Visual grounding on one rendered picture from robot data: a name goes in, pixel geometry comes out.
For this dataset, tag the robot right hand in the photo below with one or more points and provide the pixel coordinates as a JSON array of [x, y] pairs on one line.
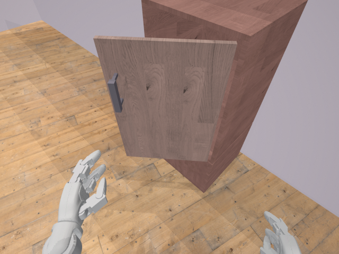
[[284, 242]]

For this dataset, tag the handle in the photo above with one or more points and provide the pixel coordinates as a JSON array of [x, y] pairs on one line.
[[117, 101]]

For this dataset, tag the left robot forearm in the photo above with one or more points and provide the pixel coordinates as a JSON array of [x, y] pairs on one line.
[[65, 239]]

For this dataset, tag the robot left hand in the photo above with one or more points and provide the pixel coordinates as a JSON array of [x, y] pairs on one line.
[[76, 191]]

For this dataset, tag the cupboard door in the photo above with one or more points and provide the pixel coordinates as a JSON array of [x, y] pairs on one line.
[[172, 92]]

